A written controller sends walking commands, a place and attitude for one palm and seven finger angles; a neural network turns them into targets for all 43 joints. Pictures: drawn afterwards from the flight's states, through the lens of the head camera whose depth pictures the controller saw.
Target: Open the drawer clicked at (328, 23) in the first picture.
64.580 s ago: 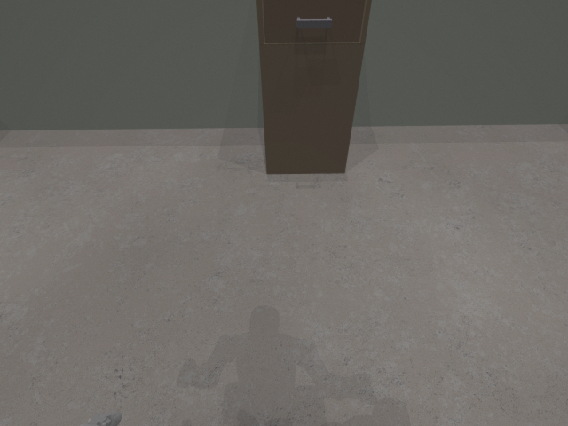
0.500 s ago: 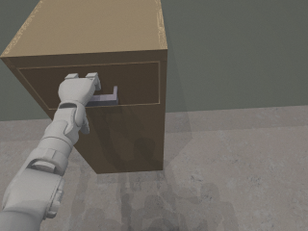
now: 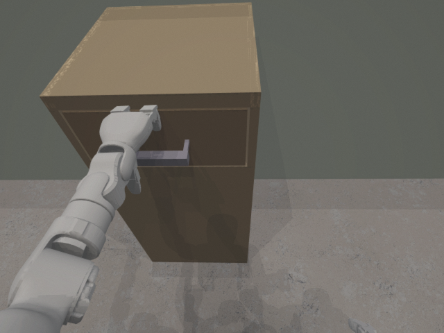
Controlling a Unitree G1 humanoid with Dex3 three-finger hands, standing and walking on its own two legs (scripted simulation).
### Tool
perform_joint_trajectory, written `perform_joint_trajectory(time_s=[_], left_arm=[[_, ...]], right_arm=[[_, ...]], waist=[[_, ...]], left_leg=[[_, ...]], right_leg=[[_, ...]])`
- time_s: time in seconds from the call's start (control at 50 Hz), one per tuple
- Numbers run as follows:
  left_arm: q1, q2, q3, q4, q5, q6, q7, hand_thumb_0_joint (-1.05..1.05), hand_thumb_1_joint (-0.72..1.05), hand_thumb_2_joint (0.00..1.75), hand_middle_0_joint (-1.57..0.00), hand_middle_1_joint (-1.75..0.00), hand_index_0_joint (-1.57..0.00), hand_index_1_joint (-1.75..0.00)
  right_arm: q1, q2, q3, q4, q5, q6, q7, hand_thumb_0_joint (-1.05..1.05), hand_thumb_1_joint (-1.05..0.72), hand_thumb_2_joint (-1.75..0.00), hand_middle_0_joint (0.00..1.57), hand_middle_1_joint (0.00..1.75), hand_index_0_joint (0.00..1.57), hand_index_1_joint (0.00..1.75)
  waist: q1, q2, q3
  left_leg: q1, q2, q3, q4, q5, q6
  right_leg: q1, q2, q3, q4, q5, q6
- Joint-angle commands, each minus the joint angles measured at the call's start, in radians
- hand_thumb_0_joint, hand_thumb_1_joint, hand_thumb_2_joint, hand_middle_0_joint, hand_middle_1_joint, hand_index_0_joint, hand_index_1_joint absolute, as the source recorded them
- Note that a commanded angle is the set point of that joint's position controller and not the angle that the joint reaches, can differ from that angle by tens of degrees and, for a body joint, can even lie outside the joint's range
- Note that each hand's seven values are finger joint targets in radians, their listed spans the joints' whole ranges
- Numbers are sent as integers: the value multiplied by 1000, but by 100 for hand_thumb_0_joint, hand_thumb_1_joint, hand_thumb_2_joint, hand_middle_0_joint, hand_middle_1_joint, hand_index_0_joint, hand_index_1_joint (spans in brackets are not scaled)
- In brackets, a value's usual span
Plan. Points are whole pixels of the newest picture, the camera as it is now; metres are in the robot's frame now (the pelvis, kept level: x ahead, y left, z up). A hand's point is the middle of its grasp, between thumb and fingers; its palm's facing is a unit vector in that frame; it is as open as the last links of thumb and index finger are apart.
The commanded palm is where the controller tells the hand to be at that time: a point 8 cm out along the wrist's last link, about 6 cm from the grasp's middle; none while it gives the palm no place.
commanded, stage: re-aim the fingers above the handle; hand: left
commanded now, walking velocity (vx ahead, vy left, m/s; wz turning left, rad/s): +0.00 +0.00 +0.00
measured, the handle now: (159, 151) +0.49 +0.16 +0.03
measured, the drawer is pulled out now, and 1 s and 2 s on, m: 0.00 0.00 0.00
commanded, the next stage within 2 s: lower the fingers behind the handle in 1.98 s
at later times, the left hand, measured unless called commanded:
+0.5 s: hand (141, 157) +0.42 +0.18 +0.09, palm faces -0.06 -0.02 -1.00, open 13.8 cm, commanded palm +0.40 +0.17 +0.15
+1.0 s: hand (148, 167) +0.40 +0.16 +0.08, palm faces -0.10 -0.03 -0.99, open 13.8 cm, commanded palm +0.40 +0.18 +0.15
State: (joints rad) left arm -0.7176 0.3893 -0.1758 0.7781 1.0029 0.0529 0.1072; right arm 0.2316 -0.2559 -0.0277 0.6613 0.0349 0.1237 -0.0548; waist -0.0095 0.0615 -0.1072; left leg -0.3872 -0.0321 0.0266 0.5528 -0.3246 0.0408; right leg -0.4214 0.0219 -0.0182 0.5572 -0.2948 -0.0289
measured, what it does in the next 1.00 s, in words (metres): stands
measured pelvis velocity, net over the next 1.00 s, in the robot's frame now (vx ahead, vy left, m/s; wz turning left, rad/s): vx -0.01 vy -0.01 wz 0.02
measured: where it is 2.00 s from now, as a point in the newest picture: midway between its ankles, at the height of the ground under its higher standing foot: outside the picture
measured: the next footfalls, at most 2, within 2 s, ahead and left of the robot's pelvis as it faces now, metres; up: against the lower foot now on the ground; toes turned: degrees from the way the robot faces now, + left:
none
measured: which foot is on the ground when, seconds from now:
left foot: down 0.00-1.00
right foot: down 0.00-1.00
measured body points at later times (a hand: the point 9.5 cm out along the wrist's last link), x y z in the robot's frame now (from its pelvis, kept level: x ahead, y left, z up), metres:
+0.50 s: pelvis -0.01 -0.01 +0.00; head +0.02 -0.04 +0.45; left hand +0.42 +0.17 +0.14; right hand +0.10 -0.26 -0.14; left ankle -0.04 +0.09 -0.73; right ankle -0.02 -0.10 -0.73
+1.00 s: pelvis -0.01 -0.01 +0.00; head +0.01 -0.04 +0.45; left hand +0.40 +0.16 +0.13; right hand +0.11 -0.27 -0.13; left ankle -0.04 +0.09 -0.73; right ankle -0.02 -0.10 -0.73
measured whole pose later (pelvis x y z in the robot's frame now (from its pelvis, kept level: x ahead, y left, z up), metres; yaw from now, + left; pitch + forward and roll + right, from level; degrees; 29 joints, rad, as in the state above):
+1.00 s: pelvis -0.01 -0.01 +0.00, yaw +1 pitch +7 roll +0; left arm -0.64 0.37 -0.26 0.67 0.96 0.05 0.04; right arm 0.23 -0.27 -0.03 0.69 0.04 0.11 -0.08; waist -0.01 0.07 -0.08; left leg -0.35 -0.03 0.00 0.54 -0.30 0.03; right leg -0.38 0.02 -0.04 0.55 -0.28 -0.04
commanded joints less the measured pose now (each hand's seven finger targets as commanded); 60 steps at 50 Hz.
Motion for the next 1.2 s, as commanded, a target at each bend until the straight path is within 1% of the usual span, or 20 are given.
perform_joint_trajectory(time_s=[0.0,0.04,0.1,0.14,0.2,0.4,0.48,0.54,0.62,0.7,0.78,0.8,0.86,0.88,0.92,0.96,1.0,1.02,1.1,1.18], left_arm=[[-415,109,15,-273,-10,-30,39,0,-50,30,-30,-120,-30,-120],[-435,65,-14,-323,-21,-27,53,0,-50,30,-30,-120,-30,-120],[-425,223,119,-292,-6,-6,86,0,-50,30,-30,-120,-30,-120],[-426,206,113,-277,2,8,109,0,-50,30,-30,-120,-30,-120],[-429,267,164,-275,22,30,137,0,-50,30,-30,-120,-30,-120],[-374,82,-24,-255,-29,75,6,0,-50,30,-30,-120,-30,-120],[-414,134,15,-340,-28,-7,-3,0,-50,30,-30,-120,-30,-120],[-409,229,114,-341,-15,-55,47,0,-50,30,-30,-120,-30,-120],[-412,325,211,-276,13,-38,138,0,-50,30,-30,-120,-30,-120],[-363,288,176,-214,31,35,161,0,-50,30,-30,-120,-30,-120],[-326,156,40,-214,-9,105,73,0,-50,30,-30,-120,-30,-120],[-321,81,-22,-232,-28,107,37,0,-50,30,-30,-120,-30,-120],[-388,47,-78,-338,-57,58,-33,0,-50,30,-30,-120,-30,-120],[-418,55,-78,-361,-60,32,-43,0,-50,30,-30,-120,-30,-120],[-475,168,11,-354,-44,-32,-37,0,-50,30,-30,-120,-30,-120],[-516,190,42,-326,-28,-83,-1,0,-50,30,-30,-120,-30,-120],[-536,318,161,-334,-9,-112,64,0,-50,30,-30,-120,-30,-120],[-542,322,175,-328,2,-114,99,0,-50,30,-30,-120,-30,-120],[-442,333,231,-188,33,-30,206,0,-50,30,-30,-120,-30,-120],[-386,222,103,9,34,138,164,0,-50,30,-30,-120,-30,-120]], right_arm=[[2,-117,-49,-113,0,-24,7,0,-90,-90,20,30,20,30],[1,-111,-56,-109,1,-29,17,0,-90,-90,20,30,20,30],[1,-126,-50,-91,-7,-21,13,0,-90,-90,20,30,20,30],[-20,-110,-40,-91,-5,-21,11,0,-90,-90,20,30,20,30],[-35,-116,-38,-85,-6,-23,6,0,-90,-90,20,30,20,30],[-37,-127,-42,-107,11,-20,-6,0,-90,-90,20,30,20,30],[-30,-118,-42,-105,3,-31,-13,0,-90,-90,20,30,20,30],[-25,-107,-37,-96,-1,-34,-15,0,-90,-90,20,30,20,30],[-45,-101,-26,-78,-4,-43,-15,0,-90,-90,20,30,20,30],[-61,-109,-31,-78,-1,-45,-6,0,-90,-90,20,30,20,30],[-56,-131,-40,-96,13,-34,-3,0,-90,-90,20,30,20,30],[-57,-130,-45,-108,17,-33,-3,0,-90,-90,20,30,20,30],[-56,-132,-45,-113,13,-38,-13,0,-90,-90,20,30,20,30],[-51,-131,-42,-110,10,-41,-18,0,-90,-90,20,30,20,30],[-35,-127,-38,-94,3,-44,-29,0,-90,-90,20,30,20,30],[-17,-112,-32,-79,2,-49,-33,0,-90,-90,20,30,20,30],[-8,-117,-34,-69,-4,-52,-32,0,-90,-90,20,30,20,30],[-11,-104,-31,-71,-5,-55,-29,0,-90,-90,20,30,20,30],[-28,-97,-26,-54,-8,-56,-11,0,-90,-90,20,30,20,30],[-27,-126,-25,-54,1,-36,3,0,-90,-90,20,30,20,30]], waist=[[-20,-50,-334],[-23,-25,-344],[2,-62,-347],[8,-72,-334],[26,-64,-348],[-36,-116,-276],[-21,-95,-302],[8,-71,-304],[37,-76,-286],[39,-43,-324],[-14,-110,-319],[-32,-128,-307],[-61,-121,-281],[-65,-111,-268],[-52,-88,-249],[-44,-87,-241],[-3,-38,-294],[7,-15,-323],[45,-35,-350],[9,-116,-296]], left_leg=[[180,10,-20,-8,509,-7],[214,16,-26,0,536,-10],[163,8,-24,-13,505,-14],[129,3,-14,-25,456,-10],[114,4,-8,-41,449,-12],[142,1,-3,-54,361,5],[157,-6,-12,-45,358,8],[122,-9,-11,-43,374,1],[43,-7,2,-61,323,-9],[58,-5,20,-67,342,-15],[105,2,23,-61,356,-1],[124,0,15,-58,357,3],[170,-5,-6,-51,337,14],[174,-10,-13,-46,327,15],[153,-13,-20,-46,290,13],[130,-15,-25,-43,278,9],[110,-14,-24,-43,304,-4],[102,-16,-23,-40,319,-9],[54,-8,-4,-43,384,-28],[28,8,24,-62,330,-21]], right_leg=[[147,6,5,-24,387,-17],[118,10,2,-22,381,-16],[177,10,7,-19,398,-22],[194,6,8,-17,387,-20],[228,4,14,-18,384,-23],[196,-2,17,-69,348,-6],[198,-4,27,-59,348,-9],[225,-4,29,-41,365,-16],[249,-10,43,-41,317,-12],[268,-8,39,-41,335,-14],[252,-7,30,-62,387,-1],[237,-6,27,-72,382,0],[183,-6,26,-80,352,4],[167,-6,25,-79,339,2],[157,-11,33,-77,294,-2],[142,-10,31,-67,268,-7],[172,-7,34,-46,263,-16],[183,-5,32,-32,274,-19],[220,5,18,-7,327,-22],[201,0,12,-35,317,-6]])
